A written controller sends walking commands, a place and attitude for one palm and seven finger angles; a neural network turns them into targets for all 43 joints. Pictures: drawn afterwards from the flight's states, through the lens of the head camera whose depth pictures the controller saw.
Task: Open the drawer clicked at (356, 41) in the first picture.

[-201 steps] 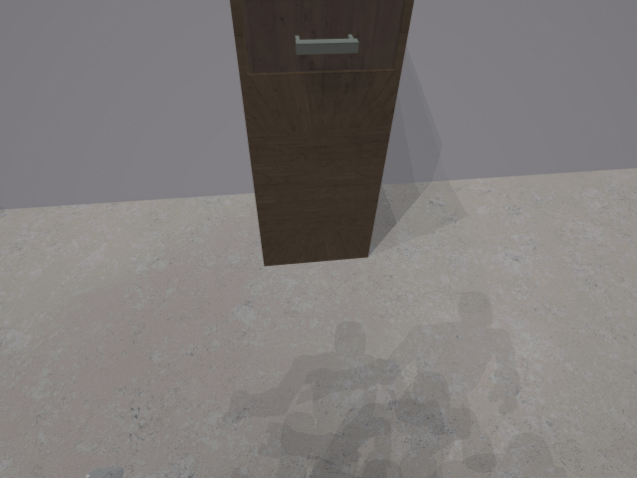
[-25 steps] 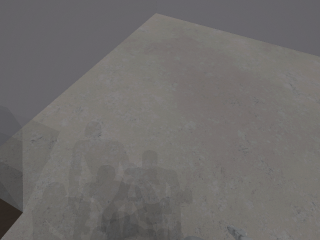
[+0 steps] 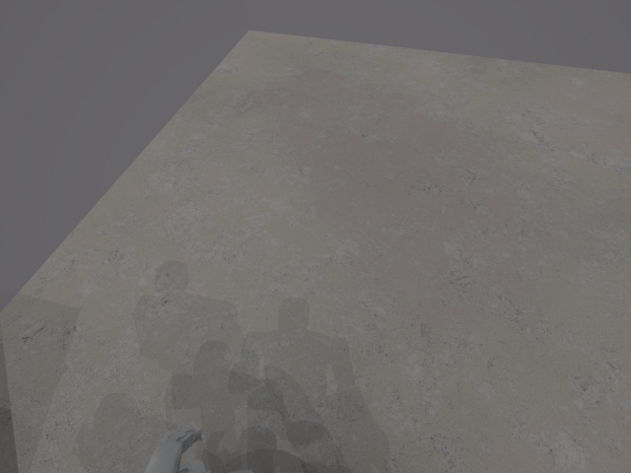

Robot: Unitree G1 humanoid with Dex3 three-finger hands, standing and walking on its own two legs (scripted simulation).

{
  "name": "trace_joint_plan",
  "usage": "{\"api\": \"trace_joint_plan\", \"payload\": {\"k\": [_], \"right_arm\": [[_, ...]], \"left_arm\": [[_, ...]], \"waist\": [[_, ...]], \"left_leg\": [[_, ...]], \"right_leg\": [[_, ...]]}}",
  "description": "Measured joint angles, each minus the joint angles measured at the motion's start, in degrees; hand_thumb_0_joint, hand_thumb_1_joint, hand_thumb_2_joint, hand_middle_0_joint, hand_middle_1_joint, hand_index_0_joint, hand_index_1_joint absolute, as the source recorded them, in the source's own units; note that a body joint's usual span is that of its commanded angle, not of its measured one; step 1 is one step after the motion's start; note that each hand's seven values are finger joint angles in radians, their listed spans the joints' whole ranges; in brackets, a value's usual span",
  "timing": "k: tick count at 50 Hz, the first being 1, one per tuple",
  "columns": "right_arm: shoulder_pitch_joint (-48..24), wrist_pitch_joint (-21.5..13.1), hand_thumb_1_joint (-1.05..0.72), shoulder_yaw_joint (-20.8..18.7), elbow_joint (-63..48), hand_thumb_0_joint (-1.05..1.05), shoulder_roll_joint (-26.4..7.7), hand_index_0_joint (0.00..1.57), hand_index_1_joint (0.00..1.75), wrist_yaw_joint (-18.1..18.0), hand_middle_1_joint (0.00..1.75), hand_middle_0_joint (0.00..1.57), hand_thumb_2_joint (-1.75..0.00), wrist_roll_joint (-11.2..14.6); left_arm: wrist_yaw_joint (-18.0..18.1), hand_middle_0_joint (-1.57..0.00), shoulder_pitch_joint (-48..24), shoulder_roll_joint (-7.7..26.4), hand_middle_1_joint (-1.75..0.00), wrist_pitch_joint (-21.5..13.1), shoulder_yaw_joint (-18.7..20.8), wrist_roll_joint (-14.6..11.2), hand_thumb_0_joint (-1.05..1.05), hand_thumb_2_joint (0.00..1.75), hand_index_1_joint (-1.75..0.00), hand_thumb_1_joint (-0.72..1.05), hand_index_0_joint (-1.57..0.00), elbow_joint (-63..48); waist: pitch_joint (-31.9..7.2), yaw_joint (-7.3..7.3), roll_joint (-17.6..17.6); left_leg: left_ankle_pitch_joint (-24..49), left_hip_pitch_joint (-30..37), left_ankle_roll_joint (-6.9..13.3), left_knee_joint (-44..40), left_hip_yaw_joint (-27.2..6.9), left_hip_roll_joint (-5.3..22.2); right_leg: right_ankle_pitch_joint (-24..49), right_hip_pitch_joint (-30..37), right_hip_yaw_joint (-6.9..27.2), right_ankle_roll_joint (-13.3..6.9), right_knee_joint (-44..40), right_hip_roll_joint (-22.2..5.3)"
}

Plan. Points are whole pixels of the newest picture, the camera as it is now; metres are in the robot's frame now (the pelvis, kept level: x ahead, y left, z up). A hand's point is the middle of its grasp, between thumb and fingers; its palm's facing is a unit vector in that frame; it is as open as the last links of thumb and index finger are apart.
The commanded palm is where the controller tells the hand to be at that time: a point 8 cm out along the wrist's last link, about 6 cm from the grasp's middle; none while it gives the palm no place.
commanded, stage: turn to face it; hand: left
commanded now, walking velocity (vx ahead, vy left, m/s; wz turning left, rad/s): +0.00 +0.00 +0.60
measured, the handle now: out of the picture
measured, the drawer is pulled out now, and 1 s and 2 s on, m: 0.00 0.00 0.00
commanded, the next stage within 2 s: take the last steps up to it in 1.98 s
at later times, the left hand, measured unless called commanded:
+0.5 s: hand out of the picture +0.01 +0.25 -0.15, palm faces +0.31 -0.91 -0.27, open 7.4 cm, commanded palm none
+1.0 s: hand out of the picture -0.12 +0.18 -0.18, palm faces +0.62 -0.75 -0.23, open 7.4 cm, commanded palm none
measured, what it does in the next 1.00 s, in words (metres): steps on the spot, turning left: left foot, then right foot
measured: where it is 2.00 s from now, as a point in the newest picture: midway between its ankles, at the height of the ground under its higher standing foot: outside the picture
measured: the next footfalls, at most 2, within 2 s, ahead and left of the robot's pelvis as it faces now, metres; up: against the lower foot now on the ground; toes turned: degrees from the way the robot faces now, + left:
left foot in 0.12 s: +0.05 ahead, +0.13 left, +0.00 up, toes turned +13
right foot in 0.60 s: +0.06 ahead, -0.12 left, +0.00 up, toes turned +18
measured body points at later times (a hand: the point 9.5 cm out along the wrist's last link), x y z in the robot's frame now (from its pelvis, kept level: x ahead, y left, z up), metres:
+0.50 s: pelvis -0.01 +0.01 +0.01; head +0.02 +0.03 +0.46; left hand -0.01 +0.29 -0.13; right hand +0.12 -0.23 -0.13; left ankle +0.02 +0.12 -0.73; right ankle +0.01 -0.14 -0.69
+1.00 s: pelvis -0.03 -0.01 -0.01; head +0.00 +0.03 +0.44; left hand -0.15 +0.22 -0.16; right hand +0.22 -0.15 -0.13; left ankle -0.10 +0.08 -0.73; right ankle +0.03 -0.13 -0.73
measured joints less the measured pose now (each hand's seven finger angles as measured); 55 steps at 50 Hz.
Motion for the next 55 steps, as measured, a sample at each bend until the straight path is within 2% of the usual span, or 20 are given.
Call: {"api": "trace_joint_plan", "payload": {"k": [5, 6, 7, 9, 11, 13, 20, 26, 29, 30, 33, 36, 39, 43, 47, 49, 50, 51, 53, 55], "right_arm": [[-1.9, -0.7, -0.91, -0.1, -3.5, 0.0, 1.3, 0.2, 0.3, 1.0, 0.3, 0.2, -0.9, -0.3], [-1.9, -1.1, -0.91, -0.2, -4.4, 0.0, 0.9, 0.2, 0.3, 1.2, 0.3, 0.2, -0.9, -0.4], [-2.4, -1.5, -0.91, -0.4, -5.0, 0.0, 0.9, 0.2, 0.3, 1.2, 0.3, 0.2, -0.9, -0.7], [-3.5, -2.0, -0.91, -0.5, -5.7, 0.0, 0.9, 0.2, 0.3, 1.0, 0.3, 0.2, -0.9, -1.1], [-4.0, -2.4, -0.91, -0.5, -6.2, 0.0, 0.7, 0.2, 0.3, 0.5, 0.3, 0.2, -0.9, -1.1], [-4.4, -2.7, -0.91, -0.5, -6.4, 0.0, 0.3, 0.2, 0.3, 0.1, 0.3, 0.2, -0.9, -1.0], [-5.7, -2.6, -0.91, -1.0, -7.0, 0.0, -2.3, 0.2, 0.3, 0.0, 0.3, 0.21, -0.9, -0.7], [-7.4, -1.4, -0.91, -1.7, -7.7, 0.0, -4.5, 0.2, 0.3, 0.4, 0.3, 0.21, -0.9, -0.8], [-8.0, -0.6, -0.91, -2.2, -8.2, 0.0, -5.4, 0.2, 0.3, 0.7, 0.3, 0.21, -0.9, -0.7], [-7.9, -0.3, -0.91, -2.4, -8.6, 0.0, -5.6, 0.2, 0.3, 0.9, 0.3, 0.21, -0.9, -0.5], [-8.3, 0.7, -0.91, -3.2, -8.4, 0.0, -6.6, 0.2, 0.3, 1.1, 0.3, 0.2, -0.9, -0.7], [-8.9, 1.1, -0.91, -3.2, -8.3, 0.0, -6.8, 0.2, 0.3, 1.8, 0.3, 0.2, -0.9, -0.8], [-9.4, 1.0, -0.91, -3.0, -8.4, 0.0, -6.5, 0.2, 0.3, 2.1, 0.3, 0.2, -0.9, -0.7], [-10.5, 1.5, -0.91, -2.4, -8.1, 0.0, -5.9, 0.2, 0.3, 2.3, 0.3, 0.2, -0.9, -0.5], [-12.2, 1.1, -0.91, -1.5, -8.3, 0.0, -5.3, 0.2, 0.3, 2.4, 0.3, 0.2, -0.9, -0.2], [-12.6, 0.4, -0.91, -1.1, -9.0, 0.0, -5.1, 0.2, 0.3, 2.4, 0.3, 0.2, -0.9, -0.2], [-12.7, -0.2, -0.91, -1.0, -9.4, 0.0, -5.1, 0.2, 0.3, 2.4, 0.3, 0.2, -0.9, -0.3], [-13.2, -0.7, -0.91, -1.0, -9.7, 0.0, -4.7, 0.2, 0.3, 2.4, 0.3, 0.2, -0.9, -0.3], [-13.4, -1.7, -0.91, -0.6, -10.1, 0.0, -4.0, 0.2, 0.3, 2.0, 0.3, 0.2, -0.9, -0.2], [-12.8, -2.2, -0.91, -0.4, -10.3, 0.0, -3.5, 0.2, 0.3, 1.4, 0.3, 0.2, -0.9, -0.3]], "left_arm": [[0.1, -0.2, 1.3, 0.5, -0.3, 1.2, 1.0, -0.1, 0.0, 0.9, -0.3, 0.9, -0.21, -0.6], [0.0, -0.2, 2.0, 0.7, -0.3, 1.6, 1.3, -0.3, 0.0, 0.9, -0.3, 0.9, -0.21, -0.9], [0.0, -0.2, 2.5, 1.2, -0.3, 2.1, 1.7, -0.6, 0.0, 0.9, -0.3, 0.9, -0.21, -1.2], [-0.1, -0.2, 3.6, 2.5, -0.3, 3.4, 2.8, -0.6, 0.0, 0.9, -0.3, 0.9, -0.21, -1.1], [-0.3, -0.2, 4.4, 3.6, -0.3, 3.9, 3.7, -0.4, 0.01, 0.9, -0.3, 0.9, -0.2, -0.5], [-0.5, -0.2, 5.3, 4.5, -0.3, 3.8, 4.2, -0.3, 0.01, 0.9, -0.29, 0.9, -0.2, -0.1], [-0.4, -0.19, 7.8, 6.1, -0.3, 3.5, 4.5, -0.7, 0.01, 0.9, -0.29, 0.91, -0.2, -0.4], [-0.3, -0.19, 7.3, 5.7, -0.3, 3.3, 3.8, -1.0, 0.01, 0.9, -0.29, 0.91, -0.2, -1.7], [-0.4, -0.19, 7.4, 5.0, -0.3, 2.4, 3.0, -1.2, 0.01, 0.9, -0.29, 0.91, -0.2, -3.0], [-0.4, -0.19, 7.8, 4.9, -0.3, 1.8, 2.8, -1.0, 0.01, 0.9, -0.29, 0.91, -0.2, -3.7], [-0.2, -0.2, 8.2, 3.4, -0.3, 1.4, 1.7, -0.5, 0.01, 0.9, -0.29, 0.9, -0.2, -4.2], [-0.1, -0.2, 9.3, 2.6, -0.3, 1.2, 1.2, -0.4, 0.01, 0.9, -0.3, 0.9, -0.2, -4.1], [-0.1, -0.2, 9.7, 2.4, -0.3, 1.0, 0.7, -0.2, 0.01, 0.9, -0.3, 0.9, -0.21, -3.8], [-0.4, -0.2, 10.0, 2.4, -0.3, 0.8, 0.3, 0.0, 0.01, 0.9, -0.3, 0.9, -0.21, -3.7], [-0.7, -0.2, 10.4, 3.3, -0.3, 1.0, 0.7, 0.2, 0.01, 0.9, -0.3, 0.9, -0.21, -3.4], [-0.8, -0.2, 10.9, 4.2, -0.3, 1.2, 1.2, 0.0, 0.01, 0.9, -0.3, 0.9, -0.21, -3.1], [-0.9, -0.2, 11.3, 4.8, -0.3, 1.5, 1.6, -0.2, 0.01, 0.9, -0.3, 0.9, -0.21, -3.1], [-0.9, -0.2, 11.1, 5.6, -0.3, 2.0, 2.0, -0.5, 0.01, 0.9, -0.3, 0.9, -0.21, -2.7], [-0.6, -0.2, 10.6, 6.8, -0.3, 3.4, 2.7, -0.5, 0.01, 0.9, -0.3, 0.9, -0.21, -1.8], [-0.6, -0.2, 9.8, 7.5, -0.3, 4.1, 3.2, -0.7, 0.01, 0.9, -0.3, 0.9, -0.2, -1.1]], "waist": [[0.0, 0.73, -1.6], [-0.4, 0.94, -1.3], [-0.5, 1.08, -1.6], [-0.3, 1.26, -2.5], [-0.5, 1.45, -2.9], [-0.5, 2.02, -3.1], [-0.8, 3.18, -1.5], [-0.5, 2.75, 0.2], [-0.8, 2.78, 1.2], [-1.2, 3.04, 1.1], [-0.9, 3.45, 2.5], [-0.6, 3.56, 2.0], [0.1, 3.31, 1.0], [1.1, 3.99, -0.5], [2.1, 5.23, -1.8], [2.1, 5.49, -2.4], [1.9, 5.57, -2.7], [2.3, 5.71, -3.8], [2.5, 5.81, -4.3], [2.2, 5.33, -3.7]], "left_leg": [[6.5, 1.7, 0.1, -12.1, 2.8, -0.1], [9.1, 2.5, 1.1, -16.3, 2.5, -0.2], [9.5, 1.5, 3.1, -15.8, 2.3, -0.7], [8.9, 0.1, 5.8, -14.5, 2.2, -1.6], [10.1, 0.3, 6.6, -16.9, 1.7, -2.6], [12.8, 1.6, 6.4, -21.0, 1.0, -3.7], [18.3, 4.4, 6.7, -29.9, -2.8, -5.8], [19.5, 3.1, 5.5, -29.5, -7.1, -7.0], [19.4, 1.4, 4.3, -27.4, -9.5, -7.9], [18.1, 0.0, 3.8, -25.4, -9.8, -8.4], [6.6, -5.6, 2.1, -9.3, -9.3, -8.5], [7.2, -9.0, 0.8, 4.5, -6.7, -6.9], [7.9, -8.5, -0.6, 7.2, -4.9, -4.8], [5.8, -4.4, -1.2, -0.1, -3.2, -3.0], [4.5, 1.2, -0.5, -11.3, -1.1, -2.7], [8.5, 5.0, 0.1, -19.7, 0.2, -3.0], [12.5, 6.4, 1.3, -23.2, 0.3, -3.2], [12.5, 5.8, 2.8, -22.4, 0.4, -4.0], [10.1, 5.2, 4.8, -20.9, -0.2, -4.5], [9.9, 5.6, 5.4, -22.2, -1.5, -4.7]], "right_leg": [[-1.8, -0.7, -3.0, 1.6, 3.4, -2.5], [-2.8, -1.8, -3.6, 2.1, 5.6, -2.8], [-6.6, -3.6, -2.7, 2.9, 9.0, -3.0], [-12.3, -8.5, 2.5, 3.4, 19.4, -1.5], [-10.6, -12.4, 6.4, 3.6, 28.4, 0.1], [-7.5, -14.2, 8.4, 4.1, 32.2, 0.9], [-7.2, -11.5, 10.7, 5.2, 24.7, 2.4], [-8.8, -6.4, 11.4, 4.7, 13.9, 3.9], [-5.1, -1.5, 10.8, 3.9, 3.2, 4.8], [-3.1, 0.2, 10.7, 2.8, -1.5, 4.5], [-2.2, 0.6, 7.8, 0.5, -0.4, 4.0], [-1.9, 2.7, 5.6, 0.1, -2.3, 2.7], [-1.6, 3.9, 3.4, 0.1, -3.5, 1.1], [-2.0, 4.2, 0.6, 0.7, -3.1, -1.0], [-3.3, 3.1, -1.9, 1.9, -0.6, -3.2], [-4.7, 2.0, -3.2, 2.9, 2.1, -4.4], [-5.8, 0.7, -3.3, 3.4, 4.9, -5.2], [-9.6, -1.4, -1.3, 4.2, 9.6, -5.7], [-15.3, -5.9, 3.7, 5.0, 20.2, -3.8], [-14.4, -9.4, 6.5, 5.3, 27.4, -1.9]]}}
